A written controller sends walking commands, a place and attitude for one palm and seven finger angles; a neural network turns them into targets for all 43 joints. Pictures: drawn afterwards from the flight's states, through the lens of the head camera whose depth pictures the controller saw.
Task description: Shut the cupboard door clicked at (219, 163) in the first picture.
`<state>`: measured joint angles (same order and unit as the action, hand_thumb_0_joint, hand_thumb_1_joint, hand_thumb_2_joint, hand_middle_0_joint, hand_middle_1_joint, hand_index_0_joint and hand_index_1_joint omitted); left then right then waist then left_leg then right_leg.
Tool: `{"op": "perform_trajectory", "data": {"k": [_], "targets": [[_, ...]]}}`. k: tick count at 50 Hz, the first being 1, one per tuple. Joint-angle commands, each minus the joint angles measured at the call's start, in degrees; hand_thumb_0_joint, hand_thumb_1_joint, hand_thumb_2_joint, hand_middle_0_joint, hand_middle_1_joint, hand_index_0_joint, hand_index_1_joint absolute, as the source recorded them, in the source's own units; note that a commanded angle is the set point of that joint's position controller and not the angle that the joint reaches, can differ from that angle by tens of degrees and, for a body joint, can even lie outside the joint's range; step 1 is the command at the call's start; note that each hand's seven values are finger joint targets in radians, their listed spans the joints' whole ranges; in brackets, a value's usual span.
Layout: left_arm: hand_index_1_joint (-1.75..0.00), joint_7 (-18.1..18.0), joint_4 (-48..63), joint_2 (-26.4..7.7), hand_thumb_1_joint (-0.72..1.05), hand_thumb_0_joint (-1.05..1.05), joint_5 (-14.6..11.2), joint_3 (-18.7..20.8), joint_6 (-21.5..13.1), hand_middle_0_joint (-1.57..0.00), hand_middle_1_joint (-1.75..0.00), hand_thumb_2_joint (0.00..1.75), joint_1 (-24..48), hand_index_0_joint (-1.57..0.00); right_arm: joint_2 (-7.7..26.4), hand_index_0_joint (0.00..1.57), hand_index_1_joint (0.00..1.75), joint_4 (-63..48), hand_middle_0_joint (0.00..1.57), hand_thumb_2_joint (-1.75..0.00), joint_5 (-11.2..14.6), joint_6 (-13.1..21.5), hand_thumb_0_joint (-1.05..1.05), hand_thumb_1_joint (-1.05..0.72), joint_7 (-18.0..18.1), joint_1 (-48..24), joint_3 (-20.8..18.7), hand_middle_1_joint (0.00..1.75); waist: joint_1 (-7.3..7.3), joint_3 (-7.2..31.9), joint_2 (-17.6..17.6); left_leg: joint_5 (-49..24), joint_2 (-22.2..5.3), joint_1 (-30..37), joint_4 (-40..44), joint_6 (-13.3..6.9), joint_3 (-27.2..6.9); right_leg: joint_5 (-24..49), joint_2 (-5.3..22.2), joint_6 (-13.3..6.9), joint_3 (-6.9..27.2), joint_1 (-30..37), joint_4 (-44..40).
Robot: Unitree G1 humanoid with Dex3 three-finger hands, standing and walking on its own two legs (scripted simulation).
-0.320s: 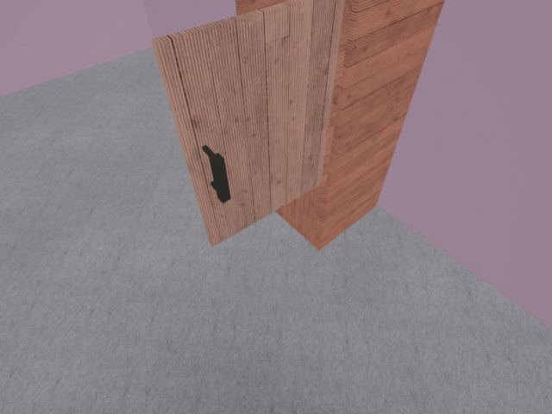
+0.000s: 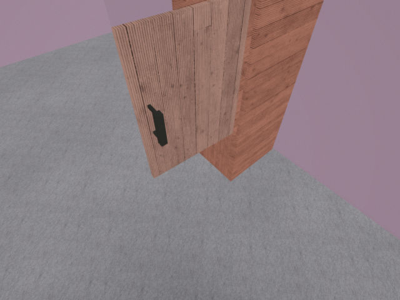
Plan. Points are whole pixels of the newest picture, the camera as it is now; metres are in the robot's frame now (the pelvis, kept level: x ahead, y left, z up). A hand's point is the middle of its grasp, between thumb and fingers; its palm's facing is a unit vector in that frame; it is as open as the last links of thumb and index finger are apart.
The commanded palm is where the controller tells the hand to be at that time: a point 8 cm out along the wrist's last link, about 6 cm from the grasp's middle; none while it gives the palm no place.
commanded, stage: look at it before walking up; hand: left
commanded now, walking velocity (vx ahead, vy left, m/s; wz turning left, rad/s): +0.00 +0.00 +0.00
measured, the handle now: (156, 125) +0.61 +0.17 -0.06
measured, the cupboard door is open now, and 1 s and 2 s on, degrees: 86 86 86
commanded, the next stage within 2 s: walk to a spot facing it in 0.52 s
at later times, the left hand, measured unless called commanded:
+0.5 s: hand out of the picture +0.04 +0.22 -0.17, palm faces -0.01 -0.96 -0.29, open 7.4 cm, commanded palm none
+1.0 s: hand out of the picture +0.05 +0.20 -0.18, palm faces -0.12 -0.96 -0.26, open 7.4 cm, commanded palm none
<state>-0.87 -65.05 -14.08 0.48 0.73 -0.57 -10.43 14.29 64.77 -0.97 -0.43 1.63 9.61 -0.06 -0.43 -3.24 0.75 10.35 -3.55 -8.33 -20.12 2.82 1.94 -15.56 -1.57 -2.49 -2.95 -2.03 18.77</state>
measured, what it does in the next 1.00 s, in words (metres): stands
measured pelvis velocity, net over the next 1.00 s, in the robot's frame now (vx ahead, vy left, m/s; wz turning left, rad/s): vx -0.02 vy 0.00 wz -0.17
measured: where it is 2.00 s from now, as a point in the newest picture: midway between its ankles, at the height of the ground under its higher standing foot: outside the picture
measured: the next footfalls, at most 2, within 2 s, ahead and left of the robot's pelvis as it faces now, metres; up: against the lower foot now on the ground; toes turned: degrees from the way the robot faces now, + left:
left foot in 1.60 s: +0.06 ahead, +0.12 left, +0.00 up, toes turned -31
right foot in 1.90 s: -0.08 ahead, -0.15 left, +0.00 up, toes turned -42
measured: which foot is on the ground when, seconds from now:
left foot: down 0.00-1.00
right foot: down 0.00-1.00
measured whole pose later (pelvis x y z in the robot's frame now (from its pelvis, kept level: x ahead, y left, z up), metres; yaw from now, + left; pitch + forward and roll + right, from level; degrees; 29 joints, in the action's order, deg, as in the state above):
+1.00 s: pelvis -0.02 +0.00 -0.02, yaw -10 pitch +0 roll +2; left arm 0.7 -57.7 -12.6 1.3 3.7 4.1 -11.3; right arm 11.8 57.7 -1.7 -1.7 2.4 10.3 -2.6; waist 0.8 -6.2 -0.3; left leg 16.4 -6.8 -14.8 -32.3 2.8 10.5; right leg -26.0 -1.9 -1.6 0.8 -17.3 42.5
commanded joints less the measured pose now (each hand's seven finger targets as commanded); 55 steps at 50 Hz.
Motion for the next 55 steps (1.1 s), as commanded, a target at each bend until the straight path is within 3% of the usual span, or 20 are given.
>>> {"op": "perform_trajectory", "data": {"k": [1,14,24,27,29,31,32,34,38,42,45,46,47,48,49,51,52,53,54,55], "targets": [[-0.30,-0.7,2.4,-9.8,0.90,0.00,-0.2,2.1,-1.1,-0.20,-0.30,0.90,-0.7,-0.20,8.5,0.20,0.30,-2.4,0.20,-0.90,0.0,0.8,0.00,-0.90,0.6,0.4,-1.8,0.30,0.01,2.5,-0.1,-13.3,-3.6,4.2,0.2,-3.2,-3.2,20.5,8.6,0.0,5.0,-3.6,-3.2],[-0.30,-0.5,2.4,-9.8,0.90,0.00,-0.1,2.0,-1.0,-0.20,-0.30,0.90,-0.4,-0.20,8.9,0.20,0.30,-2.5,0.20,-0.90,0.1,0.9,0.00,-0.90,0.5,0.4,-1.8,0.30,0.16,1.4,-0.7,-11.1,-3.7,3.7,1.3,-3.3,-3.7,15.5,8.1,-0.1,5.2,-4.6,-4.1],[-0.30,-0.6,2.5,-10.4,0.90,0.00,-0.2,2.0,-1.2,-0.20,-0.30,0.90,-0.3,-0.20,9.4,0.20,0.30,-2.5,0.20,-0.90,0.1,1.0,0.00,-0.90,0.5,0.1,-1.8,0.30,0.22,2.6,-1.5,-12.6,-3.7,4.3,1.0,-3.4,-3.6,18.2,8.4,0.0,5.0,-3.9,-3.7],[-0.30,-0.6,2.4,-10.3,0.90,0.00,-0.2,1.9,-1.1,-0.20,-0.30,0.90,-0.1,-0.20,9.1,0.20,0.30,-2.2,0.20,-0.90,0.0,1.0,0.00,-0.90,0.5,0.2,-1.8,0.30,0.10,2.6,-0.3,-12.7,-3.7,4.0,1.1,-3.3,-3.6,18.3,8.6,0.0,5.1,-3.5,-3.5],[-0.30,-0.6,2.5,-10.5,0.90,0.00,-0.2,2.0,-1.2,-0.20,-0.30,0.90,-0.4,-0.20,9.5,0.20,0.30,-2.5,0.20,-0.90,0.1,1.0,0.00,-0.90,0.5,0.0,-1.8,0.30,0.25,2.8,-1.7,-13.0,-3.8,4.5,0.9,-3.4,-3.6,18.7,8.4,0.0,5.1,-3.7,-3.7],[-0.30,-0.6,2.5,-10.5,0.90,0.00,-0.2,2.0,-1.2,-0.20,-0.30,0.90,0.1,-0.20,9.3,0.20,0.30,-2.3,0.20,-0.90,0.0,1.0,0.00,-0.90,0.5,0.2,-1.8,0.30,0.08,3.2,-0.4,-13.5,-3.8,4.3,0.9,-3.3,-3.6,19.4,8.6,0.0,5.0,-3.2,-3.4],[-0.30,-0.6,2.6,-10.3,0.90,0.00,-0.2,2.0,-1.0,-0.20,-0.30,0.90,0.0,-0.20,9.2,0.20,0.30,-2.3,0.20,-0.90,-0.1,0.9,0.00,-0.90,0.6,0.0,-1.8,0.30,0.06,2.8,-0.3,-13.3,-3.9,4.7,0.4,-3.1,-3.2,20.1,8.5,0.0,5.5,-4.1,-3.2],[-0.30,-0.8,2.6,-6.8,0.90,0.00,-0.2,1.7,-0.1,-0.20,-0.30,0.90,-1.9,-0.20,5.2,0.20,0.30,-2.1,0.20,-0.90,-0.1,0.1,0.00,-0.90,0.8,2.4,-1.4,0.30,-0.10,2.6,-1.3,-12.8,-4.3,4.6,-1.8,-2.4,-1.1,22.8,8.3,0.4,6.2,-5.6,-1.5],[-0.30,-0.5,5.1,-8.3,0.90,0.00,0.2,3.2,1.6,-0.20,-0.30,0.90,-2.1,-0.20,6.4,0.20,0.30,-4.1,0.20,-0.90,-0.2,-1.0,0.00,-0.90,1.4,3.8,-2.9,0.30,-0.38,1.9,-1.4,-9.5,-5.0,1.9,-5.8,-2.2,1.3,23.7,7.8,-0.4,8.4,-8.4,3.6],[-0.30,0.1,8.3,-8.0,0.90,0.00,0.5,4.2,2.5,-0.20,-0.30,0.90,-1.5,-0.20,7.1,0.20,0.30,-7.0,0.20,-0.90,-0.3,-1.2,0.00,-0.90,1.7,3.6,-4.2,0.30,-0.54,2.0,0.1,-6.5,-6.9,1.5,-7.1,-3.2,1.0,20.2,6.0,-0.5,10.0,-13.5,8.1],[-0.30,0.7,10.4,-6.5,0.90,0.00,0.7,4.5,2.8,-0.20,-0.30,0.90,-1.5,-0.20,8.5,0.20,0.30,-8.6,0.20,-0.90,-0.5,-1.0,0.00,-0.90,1.8,3.7,-5.1,0.30,-0.51,2.5,5.5,-4.0,-11.5,2.0,-4.3,-5.8,-2.8,11.9,2.6,0.4,8.5,-18.5,15.6],[-0.30,0.9,11.1,-5.5,0.90,0.00,0.7,4.7,2.9,-0.20,-0.30,0.90,-1.3,-0.20,9.2,0.20,0.30,-9.0,0.20,-0.90,-0.7,-0.9,0.00,-0.90,1.8,4.1,-5.3,0.30,-0.48,2.6,9.3,-4.4,-14.7,0.9,-2.0,-7.6,-4.8,5.5,1.3,0.9,6.4,-19.3,21.1],[-0.30,1.2,11.9,-4.4,0.90,0.00,0.7,4.7,3.2,-0.20,-0.30,0.90,-0.9,-0.20,9.5,0.20,0.30,-9.3,0.20,-0.90,-0.8,-0.6,0.00,-0.90,1.7,4.3,-5.5,0.30,-0.36,3.0,12.9,-6.8,-18.5,0.5,0.8,-10.2,-6.7,-9.1,0.3,1.5,3.2,-20.3,27.3],[-0.30,1.5,12.6,-3.7,0.90,0.00,0.7,4.8,3.5,-0.20,-0.30,0.90,-0.4,-0.20,9.8,0.20,0.30,-9.7,0.20,-0.90,-1.0,-0.4,0.00,-0.90,1.5,3.9,-5.5,0.30,-0.36,2.4,14.8,-7.9,-20.5,-1.3,1.9,-11.8,-7.0,-15.7,1.3,1.7,2.2,-20.4,31.2],[-0.30,1.6,13.0,-3.3,0.90,0.00,0.8,4.9,3.5,-0.20,-0.30,0.90,-0.8,-0.20,9.5,0.20,0.30,-10.4,0.20,-0.90,-1.1,-0.2,0.00,-0.90,1.5,2.9,-5.5,0.30,0.37,2.9,12.6,-9.5,-20.7,-2.2,0.5,-11.7,-5.6,-16.5,2.7,1.4,2.8,-18.8,30.5],[-0.30,2.0,11.6,-3.5,0.90,0.00,0.9,5.5,3.1,-0.20,-0.30,0.90,-6.6,-0.20,9.5,0.20,0.30,-11.9,0.20,-0.90,-1.0,-0.4,0.00,-0.90,1.5,-1.5,-5.5,0.30,4.16,3.8,8.1,-9.0,-16.4,-7.5,-8.4,-7.7,0.7,-6.0,2.9,1.5,1.3,-10.3,18.5],[-0.30,1.7,10.8,-6.7,0.90,0.00,1.4,6.3,2.5,-0.20,-0.30,0.90,-10.3,-0.20,7.7,0.20,0.30,-13.1,0.20,-0.90,-0.4,-1.0,0.00,-0.90,1.4,-3.3,-5.5,0.30,6.01,3.5,-3.5,1.8,-9.7,-13.4,-20.2,-3.6,5.1,7.0,6.3,0.4,8.4,-6.0,6.0],[-0.30,0.7,10.8,-13.3,0.90,0.00,2.0,7.5,2.0,-0.20,-0.30,0.90,-10.6,-0.20,3.0,0.20,0.30,-15.5,0.20,-0.90,0.1,-1.2,0.00,-0.90,0.9,-3.9,-4.9,0.30,5.94,1.8,-22.6,24.8,1.0,-25.5,-36.9,0.7,7.9,19.6,20.9,-5.1,30.9,-4.2,-2.5],[-0.30,0.1,11.3,-12.9,0.90,0.00,1.0,7.2,2.0,-0.20,-0.30,0.90,-11.2,-0.20,5.3,0.20,0.30,-15.8,0.20,-0.90,0.1,-2.0,0.00,-0.90,0.9,-4.3,-5.1,0.30,6.49,2.8,-16.0,25.2,0.4,-23.9,-44.6,0.1,-1.0,21.5,22.1,-8.4,31.9,-7.3,-2.5],[-0.30,-0.3,11.8,-11.2,0.90,0.00,1.2,7.1,2.0,-0.20,-0.30,0.90,-7.5,-0.20,4.2,0.20,0.30,-14.9,0.20,-0.90,0.2,-2.1,0.00,-0.90,1.0,-5.1,-5.3,0.30,4.19,0.9,-12.3,21.8,-0.2,-26.2,-48.8,-0.1,-3.7,22.3,19.4,-9.9,30.4,-7.8,0.0]]}}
